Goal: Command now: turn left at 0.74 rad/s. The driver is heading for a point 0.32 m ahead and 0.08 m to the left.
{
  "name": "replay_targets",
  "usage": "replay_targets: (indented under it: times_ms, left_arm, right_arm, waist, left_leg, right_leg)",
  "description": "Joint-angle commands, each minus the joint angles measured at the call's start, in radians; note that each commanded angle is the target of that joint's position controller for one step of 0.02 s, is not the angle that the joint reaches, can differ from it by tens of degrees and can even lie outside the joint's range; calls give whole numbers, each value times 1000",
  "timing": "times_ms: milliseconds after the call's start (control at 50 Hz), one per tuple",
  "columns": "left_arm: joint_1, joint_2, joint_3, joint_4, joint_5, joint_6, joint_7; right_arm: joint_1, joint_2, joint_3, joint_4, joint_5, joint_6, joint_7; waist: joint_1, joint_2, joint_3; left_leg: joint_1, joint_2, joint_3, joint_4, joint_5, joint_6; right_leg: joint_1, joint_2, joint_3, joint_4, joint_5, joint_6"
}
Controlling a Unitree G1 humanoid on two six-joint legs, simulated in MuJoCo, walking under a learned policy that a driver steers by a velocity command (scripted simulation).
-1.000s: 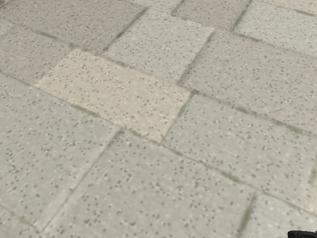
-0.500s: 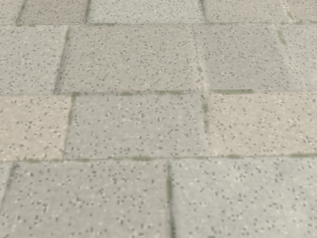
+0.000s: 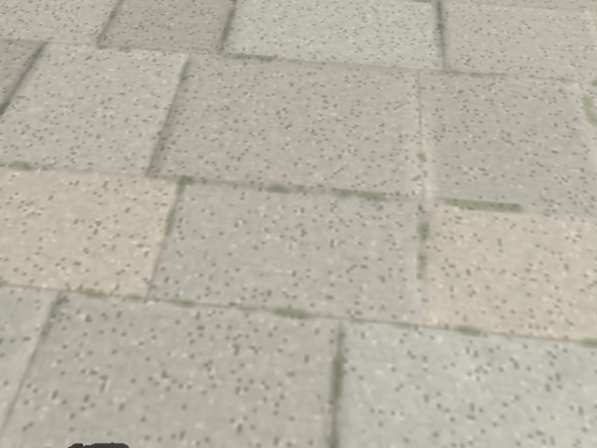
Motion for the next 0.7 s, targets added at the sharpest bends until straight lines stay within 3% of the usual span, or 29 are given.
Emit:
replay_targets:
  times_ms: [20,60,80,100,120,140,160,180,200,240,280,300,320,360,380,400,420,460,480,520,540,560,580,600,620,640,660,680,700]
  left_arm:
    - [-25,198,63,-58,-19,-16,-14]
    - [-31,209,71,-55,-35,-18,-27]
    - [-11,218,77,-46,-48,-19,-35]
    - [2,213,79,-33,-64,-21,-39]
    - [-6,171,70,-27,-60,-25,-43]
    - [-81,94,45,-51,-39,-30,-49]
    - [-181,70,34,-147,-31,-57,-41]
    - [-259,144,46,-165,-61,-95,-55]
    - [-235,166,51,-166,-76,-124,-69]
    - [-119,196,65,-107,-30,-154,-70]
    - [-110,185,66,-85,-22,-157,-74]
    - [-40,111,24,-40,90,-87,-95]
    - [-29,97,21,-43,82,-54,-99]
    - [-61,110,16,-60,43,-31,-98]
    - [-164,122,25,-108,-60,-99,-77]
    - [-223,110,13,-118,-57,-131,-70]
    - [-265,95,8,-127,-39,-151,-71]
    - [-268,93,8,-130,-27,-163,-79]
    - [-241,105,14,-123,-30,-163,-84]
    - [-167,144,30,-107,-31,-162,-88]
    - [-104,168,40,-90,-23,-165,-86]
    - [2,188,50,-62,-11,-169,-81]
    - [122,213,55,-41,4,-170,-76]
    - [240,281,57,-33,31,-168,-71]
    - [271,277,57,8,25,-156,-84]
    - [207,205,45,-22,-11,-142,-84]
    - [129,141,24,-34,-21,-131,-78]
    - [80,105,5,-28,-16,-124,-75]
    - [53,89,-3,-19,-11,-122,-73]
  right_arm:
    - [-41,-80,-20,-121,2,-3,17]
    - [-29,-86,-29,-136,7,10,25]
    - [-4,-83,-32,-130,14,14,25]
    - [49,-89,-40,-110,20,11,24]
    - [167,-125,-61,-56,27,1,15]
    - [354,-222,-96,3,34,-15,1]
    - [347,-329,-101,-38,15,-73,14]
    - [271,-248,-76,-60,6,-120,26]
    - [202,-212,-56,-69,5,-142,20]
    - [115,-163,-32,-91,16,-142,5]
    - [125,-152,-23,-105,0,-142,-14]
    - [147,-211,-40,-57,-49,-126,5]
    - [174,-201,-40,-45,-43,-124,15]
    - [222,-168,-28,-21,-31,-125,25]
    - [224,-92,-3,-54,23,-141,-13]
    - [221,-115,-7,-36,20,-143,-31]
    - [233,-150,-16,-21,9,-137,-42]
    - [253,-185,-27,-1,-4,-121,-47]
    - [265,-174,-24,10,-3,-117,-45]
    - [243,-165,-23,15,4,-114,-48]
    - [216,-165,-23,8,3,-115,-48]
    - [180,-159,-20,-4,3,-116,-47]
    - [154,-132,-10,-20,-7,-120,-41]
    - [205,-41,18,-48,-40,-122,-37]
    - [437,-16,28,-8,-2,-122,-28]
    - [397,-145,2,31,14,-110,-27]
    - [239,-182,-9,1,16,-100,-28]
    - [159,-168,-4,-12,1,-92,-36]
    - [119,-153,-4,-30,-12,-84,-39]
  waist:
    - [30,-133,-119]
    - [15,-137,-131]
    - [7,-123,-161]
    - [-19,-102,-176]
    - [-62,-37,-178]
    - [-142,202,-136]
    - [-124,343,-60]
    - [-134,165,-28]
    - [-78,168,5]
    - [6,88,-6]
    - [10,61,-26]
    - [5,67,-35]
    - [5,70,-27]
    - [-16,82,7]
    - [-30,49,38]
    - [-47,60,45]
    - [-69,91,46]
    - [-82,137,8]
    - [-74,156,-9]
    - [-34,175,-28]
    - [-2,181,-60]
    - [57,176,-126]
    - [118,158,-228]
    - [109,-71,-403]
    - [19,-368,-583]
    - [46,-190,-513]
    - [64,-121,-341]
    - [53,-46,-252]
    - [33,-43,-191]
  left_leg:
    - [5,15,15,-77,-18,41]
    - [53,1,36,-155,-13,74]
    - [117,-17,64,-207,4,101]
    - [225,-45,85,-269,23,137]
    - [389,-83,75,-312,-19,190]
    - [551,33,-179,-467,-176,302]
    - [600,241,-886,-713,-557,508]
    - [578,305,-932,-818,-637,514]
    - [536,283,-853,-810,-565,468]
    - [468,187,-645,-752,-337,386]
    - [427,114,-526,-752,-190,353]
    - [361,19,-417,-762,-90,308]
    - [328,-7,-391,-756,-59,309]
    - [329,-8,-395,-761,21,319]
    - [352,50,-423,-739,110,336]
    - [397,40,-390,-715,211,318]
    - [417,33,-360,-690,311,298]
    - [381,26,-333,-641,451,270]
    - [375,34,-347,-625,497,259]
    - [422,50,-367,-563,618,230]
    - [453,43,-365,-493,768,212]
    - [463,9,-341,-378,899,182]
    - [385,-36,-330,-212,855,145]
    - [158,-137,-310,118,324,96]
    - [-49,-269,-339,451,-331,48]
    - [-68,-190,-350,521,-241,36]
    - [-108,-148,-287,491,-183,32]
    - [-89,-112,-260,429,-142,30]
    - [-52,-85,-250,356,-110,31]
  right_leg:
    - [115,-329,146,-111,425,-181]
    - [129,-339,124,-59,444,-144]
    - [118,-340,111,-50,266,-119]
    - [54,-317,91,-21,-33,-89]
    - [-84,-260,60,93,-279,-56]
    - [-341,-135,-33,490,-398,10]
    - [-782,73,173,780,-459,60]
    - [-871,39,360,843,-351,28]
    - [-860,15,384,810,-245,2]
    - [-745,-15,385,678,-54,8]
    - [-638,12,359,563,100,43]
    - [-556,21,285,568,146,73]
    - [-530,30,268,551,155,92]
    - [-553,27,259,482,168,118]
    - [-572,45,337,351,231,110]
    - [-586,54,331,230,268,109]
    - [-570,72,303,145,294,107]
    - [-432,102,268,82,330,96]
    - [-367,109,271,72,354,82]
    - [-307,107,293,42,342,42]
    - [-250,121,284,32,316,16]
    - [-122,132,258,-12,382,-11]
    - [99,65,297,2,525,-52]
    - [437,-173,539,115,896,-142]
    - [645,-404,975,39,931,-347]
    - [512,-352,913,-27,667,-317]
    - [358,-285,730,-46,586,-272]
    - [209,-230,629,-71,589,-244]
    - [91,-196,567,-95,607,-233]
